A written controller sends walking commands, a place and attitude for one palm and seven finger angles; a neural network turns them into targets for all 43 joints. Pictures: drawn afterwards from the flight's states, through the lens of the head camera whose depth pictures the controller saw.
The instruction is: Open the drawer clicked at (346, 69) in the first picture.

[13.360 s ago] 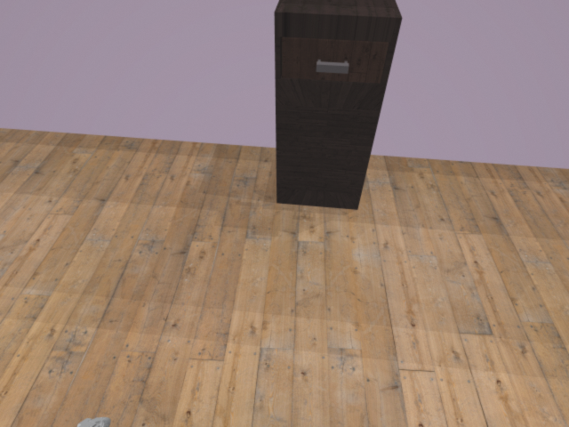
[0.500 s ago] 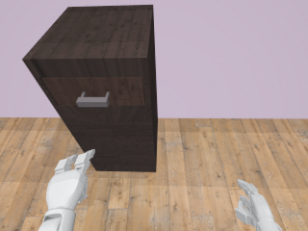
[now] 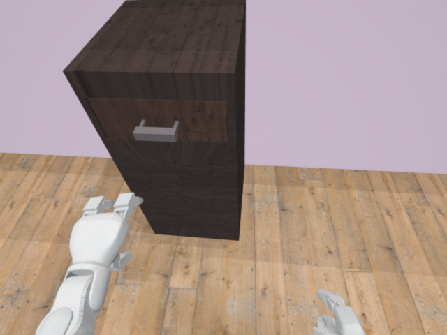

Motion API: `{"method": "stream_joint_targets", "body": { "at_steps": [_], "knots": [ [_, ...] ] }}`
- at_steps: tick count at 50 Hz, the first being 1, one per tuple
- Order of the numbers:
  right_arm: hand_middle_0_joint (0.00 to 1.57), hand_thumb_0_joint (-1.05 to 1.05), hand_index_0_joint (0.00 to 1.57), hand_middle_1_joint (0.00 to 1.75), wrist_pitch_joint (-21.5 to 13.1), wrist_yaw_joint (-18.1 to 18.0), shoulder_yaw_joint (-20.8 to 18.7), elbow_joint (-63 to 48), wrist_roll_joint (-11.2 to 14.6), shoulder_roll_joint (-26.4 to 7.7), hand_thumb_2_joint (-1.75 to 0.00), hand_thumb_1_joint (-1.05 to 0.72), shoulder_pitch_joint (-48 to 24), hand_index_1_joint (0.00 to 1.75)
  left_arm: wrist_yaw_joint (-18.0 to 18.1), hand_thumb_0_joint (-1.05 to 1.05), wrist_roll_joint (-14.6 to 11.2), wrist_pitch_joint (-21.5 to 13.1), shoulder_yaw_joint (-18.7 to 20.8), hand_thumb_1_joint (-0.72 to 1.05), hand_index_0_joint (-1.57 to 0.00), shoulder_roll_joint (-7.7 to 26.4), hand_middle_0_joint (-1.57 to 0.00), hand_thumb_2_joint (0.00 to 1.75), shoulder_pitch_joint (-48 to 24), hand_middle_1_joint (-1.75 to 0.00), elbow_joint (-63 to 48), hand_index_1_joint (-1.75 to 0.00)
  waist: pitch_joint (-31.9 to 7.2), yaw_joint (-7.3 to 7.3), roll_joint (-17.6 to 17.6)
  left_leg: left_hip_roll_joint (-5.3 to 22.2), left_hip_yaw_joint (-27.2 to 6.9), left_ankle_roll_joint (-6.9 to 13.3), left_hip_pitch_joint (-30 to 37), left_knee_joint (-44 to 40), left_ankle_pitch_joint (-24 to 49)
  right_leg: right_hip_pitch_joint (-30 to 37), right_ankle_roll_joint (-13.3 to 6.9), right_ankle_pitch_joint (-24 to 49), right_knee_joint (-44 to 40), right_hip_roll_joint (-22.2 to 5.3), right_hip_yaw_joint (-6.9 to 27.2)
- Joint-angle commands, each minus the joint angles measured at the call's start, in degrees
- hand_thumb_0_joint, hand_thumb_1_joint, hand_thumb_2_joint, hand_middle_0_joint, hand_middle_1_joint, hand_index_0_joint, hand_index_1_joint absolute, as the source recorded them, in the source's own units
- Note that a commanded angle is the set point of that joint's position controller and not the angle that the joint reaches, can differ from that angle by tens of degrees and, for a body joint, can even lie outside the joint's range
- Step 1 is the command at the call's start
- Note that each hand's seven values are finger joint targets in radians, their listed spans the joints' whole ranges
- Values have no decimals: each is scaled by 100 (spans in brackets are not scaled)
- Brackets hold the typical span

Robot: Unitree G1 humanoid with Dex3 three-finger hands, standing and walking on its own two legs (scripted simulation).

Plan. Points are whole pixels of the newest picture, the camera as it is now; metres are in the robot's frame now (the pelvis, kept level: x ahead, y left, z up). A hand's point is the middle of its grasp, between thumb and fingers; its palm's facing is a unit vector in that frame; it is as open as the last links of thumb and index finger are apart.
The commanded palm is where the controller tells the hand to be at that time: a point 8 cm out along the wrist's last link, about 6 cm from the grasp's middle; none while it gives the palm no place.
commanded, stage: raise the hand with hooked fingers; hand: left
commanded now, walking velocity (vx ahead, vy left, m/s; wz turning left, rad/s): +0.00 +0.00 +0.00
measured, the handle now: (157, 128) +0.60 +0.25 -0.01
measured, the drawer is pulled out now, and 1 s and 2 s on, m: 0.00 0.00 0.00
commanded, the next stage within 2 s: move the hooked fingers above the handle in 1.08 s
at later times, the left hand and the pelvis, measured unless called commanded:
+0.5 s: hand (100, 201) +0.31 +0.25 +0.08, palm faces +0.07 -0.07 -0.99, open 13.6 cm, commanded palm +0.29 +0.25 +0.14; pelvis +0.02 +0.02 +0.02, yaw +0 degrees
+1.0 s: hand (101, 180) +0.34 +0.25 +0.10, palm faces +0.03 -0.08 -1.00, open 13.9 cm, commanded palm +0.31 +0.26 +0.16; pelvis +0.04 +0.01 +0.02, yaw +1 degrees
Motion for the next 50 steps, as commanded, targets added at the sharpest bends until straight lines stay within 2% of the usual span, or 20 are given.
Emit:
{"method": "stream_joint_targets", "body": {
  "at_steps": [1,2,3,6,9,10,12,15,17,19,20,24,26,29,33,34,38,41,45,50],
  "knots": [
    [20,0,20,30,-362,-86,-455,-1021,22,-800,-90,-90,-866,30,237,0,23,-274,775,-8,-27,1038,-27,48,-519,-93,-1272,-93,-1089,210,-293,-338,-171,191,5,-887,842,1277,-194,261,-833,179,285],
    [20,0,20,30,-370,-90,-474,-1027,40,-800,-90,-90,-879,30,301,0,3,-299,820,-10,-27,1046,-27,47,-655,-94,-1264,-94,-1053,178,-351,-341,-184,193,-19,-909,759,1258,-182,100,-872,181,269],
    [20,0,20,30,-386,-83,-506,-992,31,-838,-90,-90,-838,30,377,0,27,-349,847,-13,-27,1111,-27,46,-849,-96,-1361,-96,-1063,154,-194,-339,-185,191,100,-934,780,1173,-197,100,-876,191,271],
    [20,0,20,30,-407,-59,-590,-902,43,-886,-90,-90,-757,30,522,0,26,-351,822,-20,-28,1100,-28,43,-1052,-100,-1424,-100,-1296,116,-77,-327,-205,179,352,-945,1127,1178,-221,487,-788,219,189],
    [20,0,20,30,-410,-59,-625,-852,83,-925,-90,-90,-771,30,511,0,-32,-237,710,-27,-28,1072,-28,40,-1278,-105,-1355,-105,-1252,59,-209,-312,-229,189,467,-1012,1173,1173,-201,541,-835,219,137],
    [20,0,20,30,-401,-68,-625,-850,102,-938,-90,-90,-799,30,456,0,-52,-184,674,-29,-29,1062,-29,39,-1288,-107,-1342,-107,-1294,92,-89,-312,-228,181,510,-1058,1273,1253,-208,642,-830,226,109],
    [20,0,20,30,-387,-84,-616,-849,138,-959,-90,-90,-855,30,317,0,-111,-78,637,-34,-29,1105,-29,37,-1493,-110,-1328,-110,-1220,67,-79,-303,-250,176,565,-1141,1348,1336,-201,710,-893,223,101],
    [20,0,20,30,-342,-102,-575,-819,174,-951,-90,-90,-896,30,69,0,-109,52,563,-41,-29,1167,-29,34,-1675,-114,-1281,-114,-1107,120,-133,-285,-237,164,698,-1301,1486,1490,-198,832,-1002,231,81],
    [20,0,20,30,-310,-108,-551,-839,172,-963,-90,-90,-914,30,-96,0,-122,82,631,-45,-30,1286,-30,32,-1852,-117,-1377,-117,-1234,159,-79,-282,-251,152,825,-1377,1688,1684,-204,969,-1040,237,74],
    [20,0,20,30,-281,-109,-510,-822,188,-926,-90,-90,-928,30,-258,0,-121,112,573,-50,-30,1284,-30,30,-1966,-120,-1297,-120,-1084,159,-135,-279,-220,147,900,-1461,1704,1724,-189,999,-1142,239,70],
    [20,0,20,30,-268,-106,-495,-809,188,-921,-90,-90,-940,30,-332,0,-104,106,588,-50,-30,1336,-30,30,-2061,-120,-1311,-120,-1065,172,-8,-272,-211,133,956,-1502,1827,1774,-204,1090,-1165,250,59],
    [20,0,20,30,-200,-104,-445,-792,206,-905,-90,-90,-960,30,-582,0,-162,108,663,-50,-30,1476,-30,30,-2342,-120,-1294,-120,-1133,182,-51,-283,-180,133,1120,-1580,2137,2036,-191,1419,-1289,257,56],
    [20,0,20,30,-162,-115,-419,-759,216,-901,-90,-90,-947,30,-725,0,-201,129,621,-50,-30,1459,-30,30,-2487,-120,-1124,-120,-1069,147,-258,-290,-152,148,1131,-1609,2182,2089,-172,1553,-1356,266,46],
    [20,0,20,30,-140,-126,-395,-737,219,-915,-90,-90,-930,30,-922,0,-280,65,673,-50,-30,1620,-30,30,-2837,-120,-1121,-120,-1081,141,-124,-306,-153,151,1207,-1687,2190,2229,-172,1595,-1450,250,57],
    [20,0,20,30,-126,-132,-395,-705,216,-934,-90,-90,-894,30,-1111,0,-370,-98,809,-50,-30,1847,-30,30,-3174,-120,-1278,-120,-1339,139,-11,-310,-175,153,1376,-1689,2578,2451,-169,1939,-1480,236,52],
    [20,0,20,30,-123,-132,-412,-694,211,-941,-90,-90,-860,30,-1138,0,-410,-147,859,-50,-30,1899,-30,30,-3200,-120,-1301,-120,-1451,143,-20,-315,-182,160,1454,-1671,2766,2515,-164,2109,-1478,235,51],
    [20,0,20,30,-67,-60,-462,-701,238,-987,-90,-90,-779,30,-1329,0,-566,-228,839,-50,-30,1704,-30,30,-2632,-120,-1012,-120,-1258,185,-382,-289,-142,152,1277,-1684,2993,2552,-134,2391,-1488,234,22],
    [20,0,20,30,-37,-14,-494,-730,232,-1017,-90,-90,-781,30,-1296,0,-537,-340,901,-50,-30,1764,-30,30,-2632,-120,-1213,-120,-1389,223,-179,-300,-146,146,1295,-1663,3120,2542,-147,2436,-1445,226,33],
    [20,0,20,30,-48,6,-544,-745,223,-1032,-90,-90,-705,30,-1099,0,-516,-493,1118,-50,-30,1937,-30,30,-2642,-120,-1426,-120,-1618,270,-130,-318,-173,145,1329,-1646,3128,2593,-156,2423,-1411,212,49],
    [20,0,20,30,-45,-6,-579,-681,274,-1025,-90,-90,-701,30,-839,0,-519,-457,1108,-50,-30,1866,-30,30,-2660,-120,-1210,-120,-1412,210,-227,-335,-115,161,1177,-1661,2788,2453,-143,2272,-1445,209,62]
  ]
}}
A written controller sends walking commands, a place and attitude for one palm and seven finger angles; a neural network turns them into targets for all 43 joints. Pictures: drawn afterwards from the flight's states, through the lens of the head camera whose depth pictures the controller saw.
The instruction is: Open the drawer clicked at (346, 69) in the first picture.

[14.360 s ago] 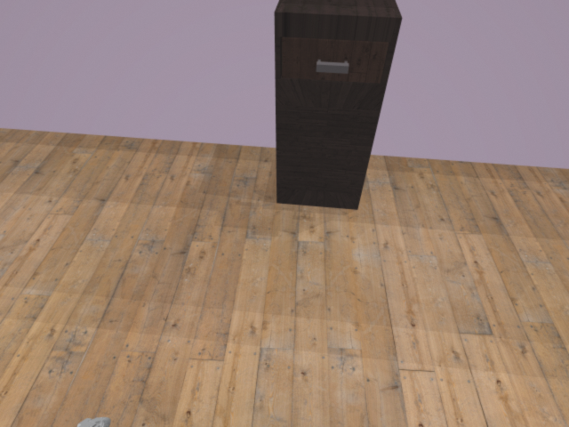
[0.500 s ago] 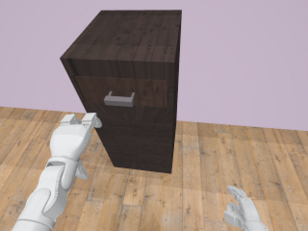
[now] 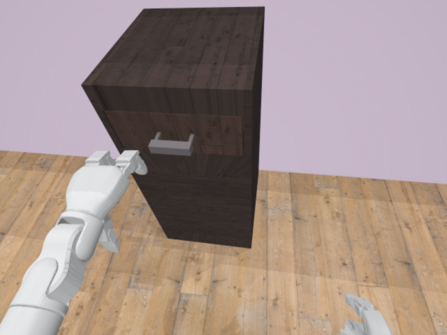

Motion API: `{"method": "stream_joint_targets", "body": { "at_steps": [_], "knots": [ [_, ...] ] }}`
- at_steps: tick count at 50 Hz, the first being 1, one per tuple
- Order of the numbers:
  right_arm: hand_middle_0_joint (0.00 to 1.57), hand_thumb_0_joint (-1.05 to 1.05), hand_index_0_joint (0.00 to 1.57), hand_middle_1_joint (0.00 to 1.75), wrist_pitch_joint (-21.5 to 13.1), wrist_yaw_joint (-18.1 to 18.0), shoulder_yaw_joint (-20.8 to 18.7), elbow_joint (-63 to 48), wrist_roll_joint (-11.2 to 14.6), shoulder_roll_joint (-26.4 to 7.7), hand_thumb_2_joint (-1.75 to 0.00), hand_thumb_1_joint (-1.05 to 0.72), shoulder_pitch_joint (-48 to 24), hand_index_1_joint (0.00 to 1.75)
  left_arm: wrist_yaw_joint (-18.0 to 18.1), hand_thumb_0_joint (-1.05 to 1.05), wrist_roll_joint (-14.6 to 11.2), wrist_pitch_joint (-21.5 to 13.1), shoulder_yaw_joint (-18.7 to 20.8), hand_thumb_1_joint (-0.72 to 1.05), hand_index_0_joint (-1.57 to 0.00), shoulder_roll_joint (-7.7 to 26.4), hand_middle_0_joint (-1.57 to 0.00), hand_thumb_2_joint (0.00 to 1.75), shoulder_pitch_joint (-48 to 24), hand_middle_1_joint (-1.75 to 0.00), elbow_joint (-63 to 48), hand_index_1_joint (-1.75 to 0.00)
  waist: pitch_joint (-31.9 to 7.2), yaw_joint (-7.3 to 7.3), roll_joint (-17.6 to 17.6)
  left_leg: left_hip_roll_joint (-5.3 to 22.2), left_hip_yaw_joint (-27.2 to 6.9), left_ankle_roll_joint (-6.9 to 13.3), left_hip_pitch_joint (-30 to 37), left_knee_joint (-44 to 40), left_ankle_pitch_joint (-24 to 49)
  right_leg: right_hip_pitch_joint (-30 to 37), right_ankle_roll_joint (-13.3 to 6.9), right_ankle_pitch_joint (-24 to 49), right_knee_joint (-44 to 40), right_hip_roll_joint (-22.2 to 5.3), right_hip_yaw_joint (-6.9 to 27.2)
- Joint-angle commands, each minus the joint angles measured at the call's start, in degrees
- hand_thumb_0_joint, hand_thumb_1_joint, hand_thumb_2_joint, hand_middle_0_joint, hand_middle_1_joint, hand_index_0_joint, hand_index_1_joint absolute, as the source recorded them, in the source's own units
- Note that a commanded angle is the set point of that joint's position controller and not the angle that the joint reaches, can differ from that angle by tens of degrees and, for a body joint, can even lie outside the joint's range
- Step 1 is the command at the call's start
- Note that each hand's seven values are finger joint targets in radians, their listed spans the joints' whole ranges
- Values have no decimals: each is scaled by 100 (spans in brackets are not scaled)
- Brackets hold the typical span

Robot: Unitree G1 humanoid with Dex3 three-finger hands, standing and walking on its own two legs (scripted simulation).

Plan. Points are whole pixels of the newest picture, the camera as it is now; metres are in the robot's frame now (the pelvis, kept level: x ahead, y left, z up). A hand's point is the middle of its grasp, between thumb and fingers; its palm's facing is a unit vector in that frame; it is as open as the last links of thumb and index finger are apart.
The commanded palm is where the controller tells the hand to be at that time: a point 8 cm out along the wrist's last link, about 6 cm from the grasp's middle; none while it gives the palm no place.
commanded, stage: raise the hand with hooked fingers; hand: left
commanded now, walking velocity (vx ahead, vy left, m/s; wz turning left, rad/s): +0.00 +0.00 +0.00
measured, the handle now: (173, 141) +0.56 +0.23 -0.04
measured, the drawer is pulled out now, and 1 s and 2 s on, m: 0.00 0.00 0.00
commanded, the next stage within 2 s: move the hooked fingers above the handle in 0.08 s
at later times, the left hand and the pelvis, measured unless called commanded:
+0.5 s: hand (131, 190) +0.33 +0.22 +0.07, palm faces +0.00 -0.04 -1.00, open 13.9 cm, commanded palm +0.33 +0.23 +0.12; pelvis -0.01 -0.01 +0.00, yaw +1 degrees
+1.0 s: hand (147, 163) +0.42 +0.23 +0.05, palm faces -0.02 -0.02 -1.00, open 13.8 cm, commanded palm +0.40 +0.23 +0.11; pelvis -0.01 +0.00 -0.01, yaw -1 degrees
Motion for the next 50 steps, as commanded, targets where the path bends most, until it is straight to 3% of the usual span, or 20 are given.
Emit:
{"method": "stream_joint_targets", "body": {
  "at_steps": [1,6,9,11,12,15,21,27,30,31,35,38,43,47,50],
  "knots": [
    [20,0,20,30,-263,-55,-205,-861,59,-497,-90,-90,-613,30,429,0,14,20,829,-50,-30,1221,-30,30,-1530,-120,-1053,-120,-1704,20,-375,-238,-58,82,12,-198,2302,1261,-266,1843,-15,232,146],
    [20,0,20,30,-256,-64,-201,-852,63,-486,-90,-90,-679,30,460,0,88,143,682,-50,-30,1169,-30,30,-1579,-120,-1078,-120,-1746,-1,-216,-230,-61,80,130,-211,2328,1223,-279,1731,-21,245,133],
    [20,0,20,30,-239,-75,-173,-834,75,-480,-90,-90,-707,30,371,0,63,195,604,-50,-30,1105,-30,30,-1544,-120,-908,-120,-1476,-32,-348,-221,-69,76,20,-284,2087,1144,-272,1498,-74,261,98],
    [20,0,20,30,-234,-101,-159,-823,73,-477,-90,-90,-685,30,327,0,72,200,401,-50,-30,954,-30,30,-1835,-120,-762,-120,-1448,-97,-546,-226,-49,107,23,-268,1976,1056,-254,1469,-101,262,105],
    [20,0,20,30,-234,-108,-157,-801,88,-493,-90,-90,-676,30,319,0,87,193,505,-50,-30,1068,-30,30,-1966,-120,-648,-120,-1407,-129,-554,-219,-58,96,-31,-277,1844,1010,-259,1304,-116,281,103],
    [20,0,20,30,-251,-142,-149,-742,85,-468,-90,-90,-597,30,337,0,206,133,318,-50,-30,995,-30,30,-2490,-120,-340,-120,-1342,-165,-454,-247,-49,97,-50,-268,1618,827,-272,1074,-123,280,96],
    [20,0,20,30,-275,-216,-165,-648,104,-457,-90,-90,-385,30,415,0,293,21,253,-50,-30,1052,-30,30,-3345,-120,411,-120,-1662,-217,-402,-305,-29,117,-153,-152,1583,845,-271,1153,-42,265,131],
    [20,0,20,30,-270,-276,-211,-569,128,-520,-90,-90,-83,30,427,0,343,-91,384,-50,-30,1275,-30,30,-4053,-120,1435,-120,-1748,-308,-577,-331,-28,144,-497,-72,1380,794,-259,1010,26,271,147],
    [20,0,20,30,-270,-252,-282,-597,125,-526,-90,-90,60,30,441,0,364,-220,264,-50,-30,1154,-30,30,-4157,-120,1517,-120,-1968,-298,-318,-322,-4,152,-432,37,1604,725,-285,1247,148,271,159],
    [20,0,20,30,-268,-245,-311,-555,120,-541,-90,-90,147,30,449,0,358,-266,243,-50,-30,1134,-30,30,-4294,-120,1544,-120,-2053,-357,-427,-302,-7,160,-406,90,1708,689,-280,1365,184,278,159],
    [20,0,20,30,-237,-207,-381,-535,126,-596,-90,-90,353,30,527,0,377,-335,342,-50,-30,1185,-30,30,-4281,-120,1895,-120,-2089,-358,-537,-290,-12,169,-583,174,1809,615,-281,1471,298,294,145],
    [20,0,20,30,-205,-214,-405,-493,136,-648,-90,-90,482,30,666,0,416,-365,629,-50,-30,1531,-30,30,-4545,-120,2143,-120,-2153,-356,-591,-295,-15,182,-794,209,1736,664,-280,1457,355,294,182],
    [20,0,20,30,-202,-208,-485,-378,124,-664,-90,-90,725,30,900,0,546,-392,458,-50,-30,1423,-30,30,-5199,-120,2380,-120,-2463,-515,-328,-270,-4,190,-651,345,1876,402,-292,1477,452,324,176],
    [20,0,20,30,-190,-210,-496,-278,117,-691,-90,-90,877,30,963,0,569,-372,408,-50,-30,1413,-30,30,-5484,-120,2871,-120,-2451,-631,-421,-273,-27,199,-791,406,1936,342,-287,1578,484,340,173],
    [20,0,20,30,-171,-200,-518,-232,105,-701,-90,-90,967,30,995,0,650,-378,516,-50,-30,1554,-30,30,-5496,-120,3092,-120,-2597,-583,-324,-254,10,195,-776,456,2054,318,-289,1684,551,349,179]
  ]
}}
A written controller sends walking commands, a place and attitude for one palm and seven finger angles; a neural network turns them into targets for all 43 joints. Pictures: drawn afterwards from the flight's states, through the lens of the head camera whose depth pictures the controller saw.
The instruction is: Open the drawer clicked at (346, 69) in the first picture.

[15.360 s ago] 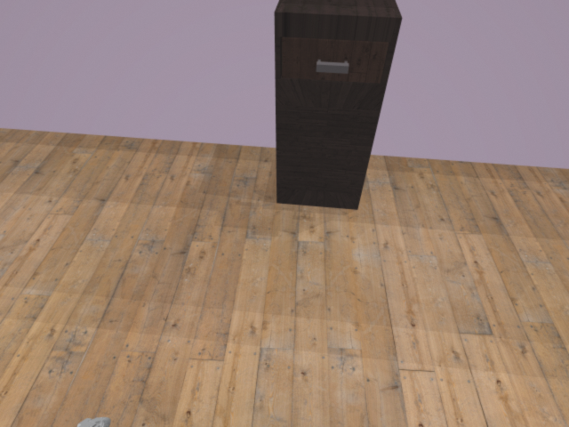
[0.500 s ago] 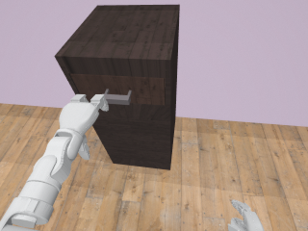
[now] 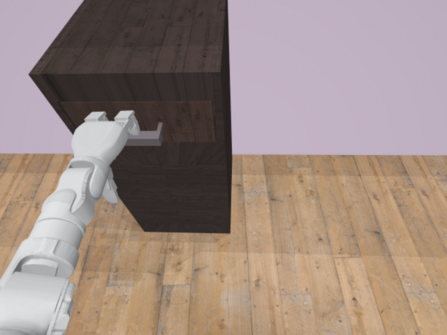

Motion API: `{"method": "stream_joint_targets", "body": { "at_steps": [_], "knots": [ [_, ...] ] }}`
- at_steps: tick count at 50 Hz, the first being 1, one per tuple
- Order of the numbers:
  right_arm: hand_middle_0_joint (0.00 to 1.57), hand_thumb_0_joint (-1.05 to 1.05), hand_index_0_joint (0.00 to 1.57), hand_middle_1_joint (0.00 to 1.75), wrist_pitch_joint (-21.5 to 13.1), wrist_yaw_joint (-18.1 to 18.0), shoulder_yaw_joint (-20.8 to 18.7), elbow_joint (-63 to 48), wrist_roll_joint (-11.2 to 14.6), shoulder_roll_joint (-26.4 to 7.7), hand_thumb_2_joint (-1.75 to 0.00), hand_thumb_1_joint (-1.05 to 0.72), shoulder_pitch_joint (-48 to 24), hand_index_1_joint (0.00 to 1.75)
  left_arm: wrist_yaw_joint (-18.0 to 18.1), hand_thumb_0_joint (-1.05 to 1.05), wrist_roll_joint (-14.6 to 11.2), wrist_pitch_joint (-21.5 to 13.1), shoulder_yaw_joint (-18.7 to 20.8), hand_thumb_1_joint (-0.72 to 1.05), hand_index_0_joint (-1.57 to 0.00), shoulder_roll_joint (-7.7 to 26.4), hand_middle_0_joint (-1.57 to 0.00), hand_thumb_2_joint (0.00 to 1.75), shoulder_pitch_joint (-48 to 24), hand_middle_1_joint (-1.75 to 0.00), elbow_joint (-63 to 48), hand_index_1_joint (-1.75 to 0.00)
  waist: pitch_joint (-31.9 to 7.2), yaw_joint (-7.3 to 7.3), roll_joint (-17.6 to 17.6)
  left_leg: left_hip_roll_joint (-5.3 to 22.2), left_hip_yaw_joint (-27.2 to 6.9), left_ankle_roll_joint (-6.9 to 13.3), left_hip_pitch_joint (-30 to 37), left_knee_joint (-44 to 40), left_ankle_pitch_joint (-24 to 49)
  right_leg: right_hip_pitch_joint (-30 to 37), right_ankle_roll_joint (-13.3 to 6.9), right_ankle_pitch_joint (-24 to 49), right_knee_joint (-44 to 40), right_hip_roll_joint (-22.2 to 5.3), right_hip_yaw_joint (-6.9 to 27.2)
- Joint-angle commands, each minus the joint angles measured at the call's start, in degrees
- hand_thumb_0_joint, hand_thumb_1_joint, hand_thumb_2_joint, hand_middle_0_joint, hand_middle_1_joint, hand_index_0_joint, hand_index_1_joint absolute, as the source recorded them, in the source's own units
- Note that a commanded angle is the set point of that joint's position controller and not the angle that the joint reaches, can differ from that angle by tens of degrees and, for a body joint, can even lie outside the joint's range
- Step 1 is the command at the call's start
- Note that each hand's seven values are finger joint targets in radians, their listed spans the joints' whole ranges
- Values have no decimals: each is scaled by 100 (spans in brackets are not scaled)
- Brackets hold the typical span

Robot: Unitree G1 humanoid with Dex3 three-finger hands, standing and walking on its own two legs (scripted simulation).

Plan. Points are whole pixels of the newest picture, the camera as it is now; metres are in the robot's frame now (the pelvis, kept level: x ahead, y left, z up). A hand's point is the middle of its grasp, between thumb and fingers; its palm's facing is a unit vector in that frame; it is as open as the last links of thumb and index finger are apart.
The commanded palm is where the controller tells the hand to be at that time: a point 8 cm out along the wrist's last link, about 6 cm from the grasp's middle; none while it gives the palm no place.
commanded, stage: move the hooked fingers above the handle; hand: left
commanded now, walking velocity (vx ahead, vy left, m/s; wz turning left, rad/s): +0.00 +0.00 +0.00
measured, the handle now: (140, 132) +0.57 +0.24 -0.02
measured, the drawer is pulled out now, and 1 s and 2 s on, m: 0.00 0.00 0.00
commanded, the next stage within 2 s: lower the fingers behind the handle in 1.38 s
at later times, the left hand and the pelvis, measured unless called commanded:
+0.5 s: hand (121, 139) +0.48 +0.24 +0.05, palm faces -0.06 +0.00 -1.00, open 13.9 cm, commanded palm +0.47 +0.23 +0.10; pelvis +0.00 +0.01 -0.01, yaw +0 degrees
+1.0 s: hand (130, 132) +0.51 +0.23 +0.04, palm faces -0.06 -0.02 -1.00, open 13.8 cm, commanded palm +0.50 +0.23 +0.09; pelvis +0.01 +0.02 -0.02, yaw -2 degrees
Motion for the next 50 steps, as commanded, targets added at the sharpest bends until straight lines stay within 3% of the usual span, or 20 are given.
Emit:
{"method": "stream_joint_targets", "body": {
  "at_steps": [1,4,7,9,12,15,17,18,20,24,27,28,33,35,38,40,42,44,49,50],
  "knots": [
    [20,0,20,30,-161,-42,-277,-580,-5,-723,-90,-90,203,30,276,0,22,-29,476,-50,-30,1358,-30,30,-2515,-120,-856,-120,-2241,-31,-83,-287,-63,176,433,-231,2294,1463,-265,1822,-63,338,70],
    [20,0,20,30,-144,-38,-277,-540,-3,-751,-90,-90,282,30,279,0,31,-15,516,-50,-30,1396,-30,30,-2583,-120,-480,-120,-2105,-98,-340,-274,-63,194,282,-193,2159,1357,-243,1731,-70,349,67],
    [20,0,20,30,-147,-53,-246,-539,2,-776,-90,-90,327,30,319,0,103,-11,446,-50,-30,1439,-30,30,-3029,-120,-235,-120,-1916,-215,-345,-283,-92,202,88,-206,1838,1165,-248,1430,-96,352,63],
    [20,0,20,30,-149,-65,-261,-508,-25,-776,-90,-90,422,30,377,0,173,-48,565,-50,-30,1630,-30,30,-3253,-120,-210,-120,-2203,-203,-220,-281,-94,201,166,-142,1910,1162,-246,1471,-16,350,86],
    [20,0,20,30,-153,-59,-272,-509,-59,-757,-90,-90,529,30,428,0,167,-74,536,-50,-30,1566,-30,30,-3407,-120,-96,-120,-2463,-247,-177,-296,-93,200,164,-15,2146,1197,-243,1689,64,369,92],
    [20,0,20,30,-160,-50,-273,-414,-68,-788,-90,-90,627,30,473,0,202,-11,458,-50,-30,1542,-30,30,-3575,-120,253,-120,-2281,-362,-218,-270,-88,202,59,41,2019,951,-221,1605,64,371,91],
    [20,0,20,30,-150,-55,-265,-424,-79,-818,-90,-90,669,30,480,0,221,-17,621,-50,-30,1770,-30,30,-3681,-120,292,-120,-2501,-344,-296,-292,-98,213,-54,94,2086,1106,-222,1711,125,378,107],
    [20,0,20,30,-146,-52,-265,-422,-78,-813,-90,-90,718,30,476,0,228,-1,558,-50,-30,1738,-30,30,-3699,-120,376,-120,-2541,-360,-141,-285,-91,207,-54,115,2089,1050,-218,1720,150,373,114],
    [20,0,20,30,-142,-55,-262,-358,-70,-833,-90,-90,772,30,457,0,255,56,447,-50,-30,1662,-30,30,-3807,-120,621,-120,-2305,-469,-187,-267,-99,202,-128,158,2001,801,-211,1620,145,390,93],
    [20,0,20,30,-163,-49,-311,-313,-115,-842,-90,-90,972,30,416,0,257,-58,384,-50,-30,1621,-30,30,-4166,-120,533,-120,-2784,-541,97,-236,-153,195,143,315,2338,664,-215,1705,233,409,108],
    [20,0,20,30,-162,-41,-307,-230,-123,-876,-90,-90,1076,30,410,0,239,-99,366,-50,-30,1607,-30,30,-4391,-120,749,-120,-2569,-684,-121,-222,-208,201,-28,397,2302,462,-208,1649,239,433,87],
    [20,0,20,30,-161,-48,-302,-191,-131,-912,-90,-90,1121,30,434,0,254,-89,456,-50,-30,1763,-30,30,-4421,-120,874,-120,-2542,-701,-119,-216,-201,207,-129,412,2180,421,-196,1587,266,429,99],
    [20,0,20,30,-159,0,-298,-125,-207,-947,-90,-90,1294,30,562,0,354,-35,615,-50,-30,2048,-30,30,-4774,-120,917,-120,-3038,-700,327,-187,-253,168,-18,611,2662,281,-210,1760,467,439,84],
    [20,0,20,30,-135,26,-291,-120,-216,-952,-90,-90,1322,30,557,0,350,68,548,-50,-30,1949,-30,30,-4682,-120,1116,-120,-3008,-708,289,-167,-267,148,-67,647,2751,211,-202,1750,489,453,57],
    [20,0,20,30,-80,63,-283,-145,-222,-987,-90,-90,1345,30,474,0,293,123,792,-50,-30,2192,-30,30,-4306,-120,1087,-120,-3311,-543,267,-127,-231,156,-44,672,3128,519,-188,2061,521,446,87],
    [20,0,20,30,-47,82,-288,-177,-187,-956,-90,-90,1303,30,421,0,297,159,634,-50,-30,1962,-30,30,-4162,-120,1032,-120,-3041,-522,274,-94,-244,141,-46,615,3146,399,-195,1930,461,464,44],
    [20,0,20,30,-23,68,-284,-154,-176,-983,-90,-90,1298,30,403,0,260,170,616,-50,-30,1910,-30,30,-4183,-120,1122,-120,-2797,-629,-139,-95,-236,184,-215,545,2780,439,-185,1835,367,475,35],
    [20,0,20,30,-22,51,-299,-178,-172,-974,-90,-90,1295,30,406,0,280,89,604,-50,-30,1953,-30,30,-4307,-120,803,-120,-3023,-587,99,-92,-247,178,-36,506,2759,451,-187,1761,366,462,59],
    [20,0,20,30,-19,31,-289,-121,-175,-960,-90,-90,1262,30,488,0,261,-57,692,-50,-30,2047,-30,30,-4345,-120,707,-120,-2800,-605,130,-102,-273,169,-11,485,2585,323,-200,1572,338,465,43],
    [20,0,20,30,-30,23,-287,-113,-179,-950,-90,-90,1251,30,528,0,284,-50,573,-50,-30,1931,-30,30,-4510,-120,704,-120,-2710,-692,94,-112,-272,175,-59,476,2465,261,-196,1531,330,465,32]
  ]
}}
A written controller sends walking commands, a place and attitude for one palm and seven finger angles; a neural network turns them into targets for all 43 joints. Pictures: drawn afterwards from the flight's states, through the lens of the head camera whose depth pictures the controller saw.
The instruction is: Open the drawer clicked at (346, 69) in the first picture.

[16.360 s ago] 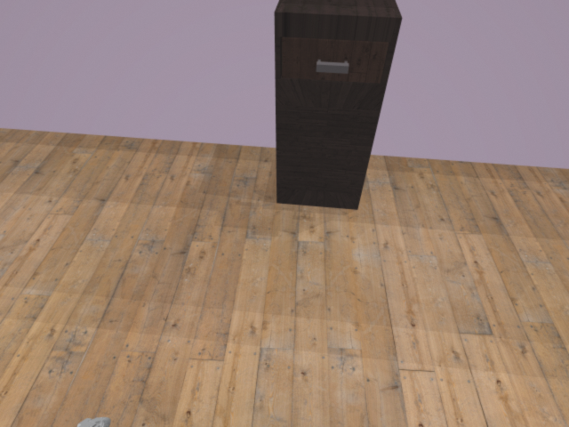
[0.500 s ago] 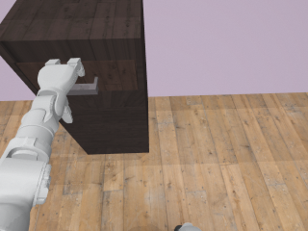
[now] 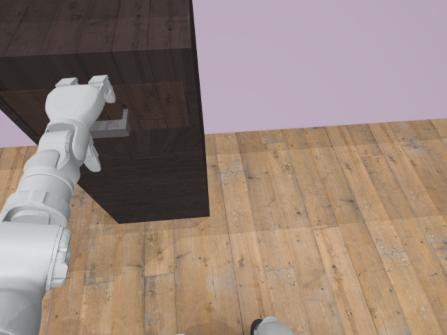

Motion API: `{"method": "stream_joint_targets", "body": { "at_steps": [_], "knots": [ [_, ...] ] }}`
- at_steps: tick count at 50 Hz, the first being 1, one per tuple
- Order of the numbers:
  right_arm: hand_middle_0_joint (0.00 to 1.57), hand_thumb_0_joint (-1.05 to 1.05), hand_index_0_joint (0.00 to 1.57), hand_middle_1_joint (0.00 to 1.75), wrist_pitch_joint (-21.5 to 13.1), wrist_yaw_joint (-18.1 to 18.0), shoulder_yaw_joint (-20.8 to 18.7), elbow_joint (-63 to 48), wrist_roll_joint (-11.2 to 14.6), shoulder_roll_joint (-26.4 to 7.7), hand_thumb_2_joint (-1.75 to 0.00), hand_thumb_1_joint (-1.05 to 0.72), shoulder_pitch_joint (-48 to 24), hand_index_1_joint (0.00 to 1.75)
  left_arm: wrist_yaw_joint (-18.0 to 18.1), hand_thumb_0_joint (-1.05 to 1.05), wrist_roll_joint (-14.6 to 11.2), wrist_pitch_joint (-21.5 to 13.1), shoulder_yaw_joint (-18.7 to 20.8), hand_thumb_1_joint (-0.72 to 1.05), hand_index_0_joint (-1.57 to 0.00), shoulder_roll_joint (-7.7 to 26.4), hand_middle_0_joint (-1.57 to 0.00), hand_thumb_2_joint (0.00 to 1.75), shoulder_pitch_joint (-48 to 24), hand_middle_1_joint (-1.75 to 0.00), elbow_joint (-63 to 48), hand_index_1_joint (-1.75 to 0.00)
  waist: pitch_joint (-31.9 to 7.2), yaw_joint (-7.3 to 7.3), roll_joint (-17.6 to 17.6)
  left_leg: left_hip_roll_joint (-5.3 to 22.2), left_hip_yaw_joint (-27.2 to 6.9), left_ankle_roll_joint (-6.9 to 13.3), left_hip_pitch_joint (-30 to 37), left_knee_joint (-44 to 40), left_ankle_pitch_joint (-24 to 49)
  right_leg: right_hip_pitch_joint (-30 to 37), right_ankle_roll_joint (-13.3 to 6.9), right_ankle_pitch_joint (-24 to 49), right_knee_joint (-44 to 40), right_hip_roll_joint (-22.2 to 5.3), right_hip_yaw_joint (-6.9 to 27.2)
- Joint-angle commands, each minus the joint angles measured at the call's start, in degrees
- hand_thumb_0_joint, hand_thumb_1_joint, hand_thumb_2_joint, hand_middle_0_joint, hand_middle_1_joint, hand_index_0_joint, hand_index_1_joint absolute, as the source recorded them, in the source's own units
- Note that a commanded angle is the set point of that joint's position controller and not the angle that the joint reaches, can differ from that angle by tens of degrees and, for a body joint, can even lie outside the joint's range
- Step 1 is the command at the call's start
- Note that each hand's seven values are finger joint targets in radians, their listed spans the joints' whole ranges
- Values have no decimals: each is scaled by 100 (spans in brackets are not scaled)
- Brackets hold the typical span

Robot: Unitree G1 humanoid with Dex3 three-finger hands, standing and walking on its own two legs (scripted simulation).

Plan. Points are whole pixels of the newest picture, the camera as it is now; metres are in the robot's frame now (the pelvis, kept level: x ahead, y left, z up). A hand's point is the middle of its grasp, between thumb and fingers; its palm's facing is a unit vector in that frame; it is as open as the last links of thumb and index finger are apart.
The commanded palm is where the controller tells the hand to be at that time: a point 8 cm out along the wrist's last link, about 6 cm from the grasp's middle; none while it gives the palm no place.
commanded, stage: move the hooked fingers above the handle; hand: left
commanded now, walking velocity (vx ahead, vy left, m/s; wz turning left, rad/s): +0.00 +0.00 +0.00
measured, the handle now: (103, 121) +0.56 +0.23 -0.01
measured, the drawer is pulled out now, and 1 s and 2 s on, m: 0.00 0.00 0.00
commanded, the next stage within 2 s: lower the fingers behind the handle in 0.38 s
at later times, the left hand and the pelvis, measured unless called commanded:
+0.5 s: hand (87, 123) +0.50 +0.23 +0.05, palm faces -0.06 -0.03 -1.00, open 13.9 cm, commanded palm +0.49 +0.23 +0.10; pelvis +0.00 +0.00 +0.00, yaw +0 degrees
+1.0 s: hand (97, 133) +0.50 +0.23 +0.02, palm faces -0.07 -0.04 -1.00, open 13.8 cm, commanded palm +0.49 +0.23 +0.07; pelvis +0.00 +0.00 -0.01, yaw +0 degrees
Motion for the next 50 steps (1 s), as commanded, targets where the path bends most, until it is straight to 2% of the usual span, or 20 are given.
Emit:
{"method": "stream_joint_targets", "body": {
  "at_steps": [1,5,7,10,13,16,18,19,23,25,27,29,34,37,40,42,44,47,49,50],
  "knots": [
    [20,0,20,30,-106,-115,-365,-287,0,-1008,-90,-90,673,30,359,0,-10,-45,344,-50,-30,1612,-30,30,-2830,-120,-1130,-120,-2395,-59,60,-219,-325,65,1194,-343,2702,1455,-314,1571,-105,382,-62],
    [20,0,20,30,-134,-129,-337,-256,18,-1012,-90,-90,660,30,403,0,14,71,204,-50,-30,1533,-30,30,-2973,-120,-885,-120,-2304,-143,102,-236,-340,55,1162,-336,2528,1315,-314,1446,-109,379,-79],
    [20,0,20,30,-159,-132,-353,-265,17,-992,-90,-90,677,30,361,0,-14,99,10,-50,-30,1275,-30,30,-3116,-120,-850,-120,-2419,-227,94,-235,-355,57,1304,-304,2672,1297,-313,1535,-126,387,-76],
    [20,0,20,30,-174,-147,-337,-258,27,-1002,-90,-90,731,30,246,0,-40,112,16,-50,-30,1350,-30,30,-3142,-120,-722,-120,-2434,-242,77,-248,-349,64,1268,-269,2652,1334,-300,1599,-114,379,-55],
    [20,0,20,30,-171,-172,-341,-303,3,-995,-90,-90,748,30,163,0,-48,7,112,-50,-30,1437,-30,30,-3032,-120,-775,-120,-2659,-194,57,-254,-334,74,1286,-210,2917,1512,-288,1869,-53,369,-23],
    [20,0,20,30,-147,-167,-316,-324,-4,-1003,-90,-90,705,30,152,0,-32,-59,317,-50,-30,1684,-30,30,-2865,-120,-835,-120,-2546,-73,123,-255,-298,63,1120,-188,2979,1571,-302,1956,6,362,-23],
    [20,0,20,30,-123,-153,-327,-367,-25,-997,-90,-90,679,30,181,0,-28,-99,436,-50,-30,1770,-30,30,-2635,-120,-949,-120,-2785,19,197,-250,-284,62,1176,-150,3281,1703,-297,2148,57,356,-5],
    [20,0,20,30,-114,-145,-336,-376,-19,-984,-90,-90,656,30,204,0,-26,-94,335,-50,-30,1631,-30,30,-2657,-120,-996,-120,-2695,-22,139,-245,-276,58,1147,-150,3189,1638,-292,2095,38,363,-27],
    [20,0,20,30,-89,-134,-347,-347,-10,-1021,-90,-90,649,30,263,0,-42,-46,456,-50,-30,1783,-30,30,-2569,-120,-1028,-120,-2687,4,78,-239,-252,66,1112,-179,3164,1738,-286,2140,22,360,-24],
    [20,0,20,30,-89,-135,-359,-320,0,-1014,-90,-90,653,30,263,0,-35,-29,359,-50,-30,1659,-30,30,-2575,-120,-995,-120,-2590,-29,109,-237,-273,60,1145,-192,3092,1613,-293,2009,-6,369,-40],
    [20,0,20,30,-84,-151,-357,-277,14,-1020,-90,-90,683,30,245,0,-65,-37,235,-50,-30,1525,-30,30,-2709,-120,-865,-120,-2362,-175,-149,-253,-267,83,988,-198,2814,1562,-283,1944,-66,374,-34],
    [20,0,20,30,-104,-176,-359,-252,8,-1038,-90,-90,729,30,228,0,-48,-113,284,-50,-30,1653,-30,30,-2797,-120,-975,-120,-2529,-153,-26,-266,-280,87,1017,-187,2717,1558,-285,1882,-26,363,-12],
    [20,0,20,30,-137,-180,-369,-182,-40,-1010,-90,-90,810,30,273,0,-24,-283,163,-50,-30,1489,-30,30,-2977,-120,-926,-120,-2522,-261,205,-258,-346,67,1090,-37,2773,1159,-300,1718,65,380,-31],
    [20,0,20,30,-133,-149,-368,-182,-78,-1028,-90,-90,810,30,375,0,-9,-306,393,-50,-30,1655,-30,30,-2818,-120,-879,-120,-2761,-163,181,-254,-382,52,1062,85,3055,1164,-314,1836,207,390,-47],
    [20,0,20,30,-121,-92,-354,-157,-99,-1023,-90,-90,838,30,484,0,37,-175,296,-50,-30,1516,-30,30,-2721,-120,-680,-120,-2687,-162,297,-224,-397,18,1011,157,3158,967,-309,1779,284,402,-90],
    [20,0,20,30,-96,-77,-343,-166,-118,-1063,-90,-90,806,30,531,0,27,-110,509,-50,-30,1746,-30,30,-2640,-120,-690,-120,-2852,-103,173,-226,-373,34,911,196,3263,1142,-306,1949,347,394,-71],
    [20,0,20,30,-84,-61,-346,-187,-97,-1035,-90,-90,802,30,541,0,72,-15,295,-50,-30,1524,-30,30,-2664,-120,-664,-120,-2766,-145,317,-217,-369,14,904,204,3202,1010,-299,1861,346,392,-95],
    [20,0,20,30,-85,-65,-368,-179,-113,-1053,-90,-90,822,30,556,0,58,-12,367,-50,-30,1569,-30,30,-2746,-120,-812,-120,-2973,-186,146,-192,-408,32,1004,263,3327,1070,-291,1946,359,405,-77],
    [20,0,20,30,-79,-64,-345,-169,-112,-1062,-90,-90,820,30,531,0,21,-5,427,-50,-30,1659,-30,30,-2571,-120,-744,-120,-2895,-134,195,-204,-379,42,874,251,3173,1106,-288,1921,371,392,-60],
    [20,0,20,30,-80,-74,-347,-148,-112,-1062,-90,-90,820,30,522,0,24,-20,376,-50,-30,1623,-30,30,-2642,-120,-754,-120,-2816,-194,118,-207,-367,54,796,254,3016,1088,-282,1886,358,391,-59]
  ]
}}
